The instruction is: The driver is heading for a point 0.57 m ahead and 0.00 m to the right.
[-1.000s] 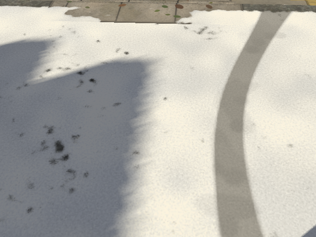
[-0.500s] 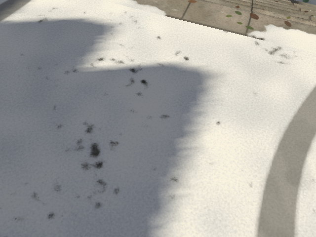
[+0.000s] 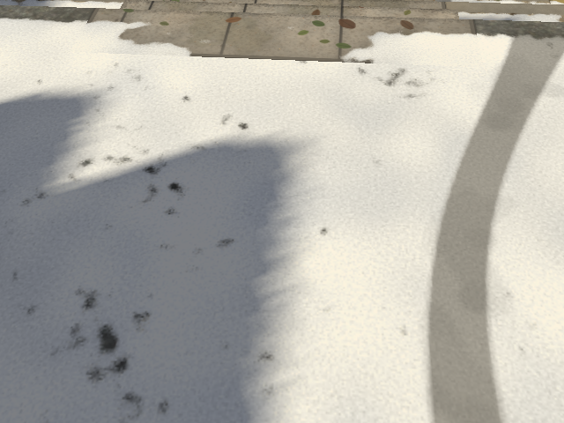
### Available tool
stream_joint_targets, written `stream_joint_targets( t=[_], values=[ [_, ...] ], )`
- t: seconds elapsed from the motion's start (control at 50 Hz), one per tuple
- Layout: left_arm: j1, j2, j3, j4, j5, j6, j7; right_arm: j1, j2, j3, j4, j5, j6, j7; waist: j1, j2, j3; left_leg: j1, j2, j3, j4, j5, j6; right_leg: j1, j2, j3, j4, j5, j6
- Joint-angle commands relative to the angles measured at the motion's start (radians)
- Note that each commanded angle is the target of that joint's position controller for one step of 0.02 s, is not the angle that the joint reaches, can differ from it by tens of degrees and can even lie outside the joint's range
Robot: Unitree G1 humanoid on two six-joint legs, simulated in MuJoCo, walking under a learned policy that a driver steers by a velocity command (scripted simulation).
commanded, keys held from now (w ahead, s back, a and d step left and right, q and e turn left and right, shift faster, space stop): e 0.10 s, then no key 0.90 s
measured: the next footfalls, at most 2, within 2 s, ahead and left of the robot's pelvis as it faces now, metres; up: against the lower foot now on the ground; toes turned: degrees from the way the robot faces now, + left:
left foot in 0.32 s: +0.05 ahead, +0.13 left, +0.00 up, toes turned -10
right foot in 0.62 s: -0.04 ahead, -0.07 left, +0.00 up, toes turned -6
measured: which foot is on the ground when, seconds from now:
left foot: up 0.00-0.30, down 0.32-1.00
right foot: down 0.00-0.32, up 0.34-0.60, down 0.62-1.00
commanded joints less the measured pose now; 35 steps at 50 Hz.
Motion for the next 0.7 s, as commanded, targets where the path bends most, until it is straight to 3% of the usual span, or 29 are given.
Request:
stream_joint_targets(
  t=[0.02, 0.06, 0.1, 0.2, 0.26, 0.3, 0.32, 0.34, 0.36, 0.38, 0.4, 0.42, 0.46, 0.54, 0.58, 0.6, 0.62, 0.64, 0.66, 0.68, 0.7],
  values=[
    [-0.001, 0.135, 0.030, -0.066, 0.001, -0.007, -0.002, 0.063, -0.076, -0.017, -0.056, -0.004, 0.006, 0.010, -0.033, -0.073, -0.093, -0.054, 0.014, -0.036, -0.062, 0.053, -0.040, 0.095, -0.226, 0.252, -0.166, 0.550, -0.185],
    [0.032, 0.165, 0.040, -0.062, 0.003, -0.013, -0.006, 0.047, -0.067, -0.012, -0.075, 0.008, 0.012, 0.009, -0.016, -0.089, -0.121, -0.050, 0.015, -0.037, -0.149, 0.050, -0.053, 0.128, -0.222, 0.272, -0.160, 0.523, -0.174],
    [0.040, 0.178, 0.046, -0.071, 0.006, -0.007, -0.008, 0.014, -0.074, -0.010, -0.097, 0.010, 0.017, 0.006, 0.003, -0.120, -0.128, -0.047, 0.018, -0.047, -0.209, 0.052, -0.057, 0.131, -0.222, 0.312, -0.172, 0.405, -0.168],
    [0.004, 0.168, 0.042, -0.097, 0.019, 0.005, -0.019, 0.011, -0.079, -0.006, -0.112, 0.014, 0.014, 0.006, 0.017, -0.162, -0.126, 0.069, 0.014, -0.035, -0.360, 0.048, -0.031, 0.067, -0.220, 0.349, -0.184, 0.231, -0.147],
    [-0.029, 0.170, 0.038, -0.100, 0.019, 0.011, -0.021, 0.060, -0.080, -0.005, -0.107, 0.021, 0.004, 0.002, 0.000, -0.168, -0.122, 0.173, -0.001, -0.020, -0.518, 0.059, -0.001, 0.050, -0.226, 0.384, -0.153, 0.258, -0.120],
    [-0.050, 0.154, 0.028, -0.101, 0.004, 0.015, -0.016, 0.126, -0.069, -0.001, -0.088, 0.015, -0.011, -0.004, -0.040, -0.130, -0.107, 0.318, 0.006, -0.024, -0.794, 0.205, 0.026, -0.016, -0.187, 0.379, -0.100, 0.191, -0.054],
    [-0.022, 0.106, 0.014, -0.106, 0.002, 0.011, -0.015, 0.117, -0.123, -0.007, -0.098, -0.004, -0.021, -0.009, -0.016, 0.001, -0.097, 0.355, 0.151, -0.190, -0.918, 0.169, 0.054, -0.075, -0.119, 0.325, -0.006, 0.040, 0.004],
    [-0.001, 0.056, 0.000, -0.121, -0.010, 0.005, -0.012, 0.051, -0.208, -0.017, -0.132, -0.010, -0.025, -0.005, 0.013, 0.186, -0.082, 0.350, 0.371, -0.456, -0.987, 0.296, 0.138, -0.190, 0.053, 0.160, 0.114, -0.196, 0.051],
    [-0.028, 0.126, 0.019, -0.110, 0.009, 0.010, -0.007, 0.051, -0.190, -0.015, -0.120, -0.013, -0.029, 0.003, -0.013, 0.170, -0.072, 0.195, 0.418, -0.456, -0.949, 0.402, 0.236, -0.088, 0.037, 0.133, 0.280, -0.334, 0.059],
    [-0.016, 0.137, 0.024, -0.096, 0.003, 0.013, -0.011, 0.020, -0.133, 0.002, -0.123, -0.007, -0.034, 0.011, 0.014, 0.112, -0.055, 0.174, 0.360, -0.391, -0.945, 0.424, 0.244, -0.062, 0.026, 0.154, 0.355, -0.297, 0.059],
    [-0.005, 0.126, 0.024, -0.078, 0.001, 0.015, -0.014, -0.019, -0.108, 0.009, -0.121, 0.000, -0.037, 0.013, 0.032, 0.097, -0.030, 0.166, 0.298, -0.305, -0.931, 0.433, 0.215, -0.056, 0.018, 0.150, 0.387, -0.244, 0.066],
    [0.005, 0.121, 0.022, -0.066, 0.005, 0.016, -0.017, -0.035, -0.105, 0.011, -0.125, 0.000, -0.038, 0.011, 0.037, 0.120, -0.040, 0.201, 0.248, -0.247, -0.915, 0.465, 0.186, -0.061, 0.018, 0.139, 0.400, -0.210, 0.074],
    [0.012, 0.101, 0.013, -0.046, 0.010, 0.017, -0.020, 0.005, -0.106, 0.013, -0.107, 0.005, -0.041, 0.006, 0.018, 0.136, -0.062, 0.295, 0.217, -0.192, -0.867, 0.630, 0.182, -0.073, 0.015, 0.115, 0.357, -0.213, 0.098],
    [-0.048, 0.067, -0.013, -0.036, -0.007, 0.017, -0.008, 0.085, -0.124, 0.008, -0.058, 0.003, -0.035, 0.010, -0.038, 0.154, -0.097, 0.394, 0.217, -0.197, -0.803, 0.694, 0.190, 0.002, -0.019, 0.041, 0.100, -0.225, 0.114],
    [-0.025, 0.068, -0.017, -0.012, -0.014, 0.014, 0.000, 0.085, -0.136, 0.002, -0.041, 0.005, -0.025, 0.012, -0.024, 0.150, -0.096, 0.391, 0.206, -0.203, -0.774, 0.702, 0.170, 0.075, -0.019, 0.016, -0.089, -0.098, 0.101],
    [-0.002, 0.071, -0.020, 0.006, -0.011, 0.008, 0.005, 0.082, -0.141, -0.001, -0.034, 0.009, -0.023, 0.013, -0.010, 0.131, -0.095, 0.358, 0.200, -0.201, -0.763, 0.692, 0.142, 0.151, -0.037, 0.027, -0.206, 0.044, 0.093],
    [-0.001, 0.098, -0.017, 0.013, -0.001, 0.000, 0.010, 0.093, -0.129, 0.001, -0.032, 0.010, -0.026, 0.015, -0.018, 0.101, -0.108, 0.307, 0.194, -0.211, -0.765, 0.625, 0.107, 0.228, -0.082, 0.087, -0.231, 0.111, 0.082],
    [0.001, 0.137, -0.014, 0.014, 0.014, -0.011, 0.013, 0.098, -0.112, 0.004, -0.040, 0.013, -0.032, 0.021, -0.036, 0.032, -0.131, 0.248, 0.164, -0.185, -0.744, 0.531, 0.077, 0.291, -0.168, 0.169, -0.193, 0.232, 0.065],
    [-0.048, 0.143, -0.015, 0.033, 0.001, -0.014, 0.007, 0.108, -0.077, 0.010, -0.030, 0.022, -0.031, 0.025, -0.075, -0.098, -0.082, 0.269, 0.093, -0.119, -0.811, 0.379, 0.061, 0.183, -0.187, 0.177, -0.146, 0.282, 0.028],
    [-0.066, 0.092, -0.028, 0.032, -0.002, -0.021, -0.002, 0.088, -0.089, 0.011, -0.004, 0.014, -0.027, 0.021, -0.047, -0.082, -0.068, 0.324, 0.084, -0.111, -0.815, 0.346, 0.049, 0.131, -0.188, 0.185, -0.164, 0.203, 0.024],
    [-0.054, 0.083, -0.033, 0.043, 0.000, -0.027, -0.005, 0.070, -0.106, 0.004, 0.008, 0.012, -0.023, 0.020, -0.031, -0.065, -0.041, 0.333, 0.089, -0.114, -0.803, 0.354, 0.052, 0.097, -0.172, 0.174, -0.183, 0.143, 0.034]
  ],
)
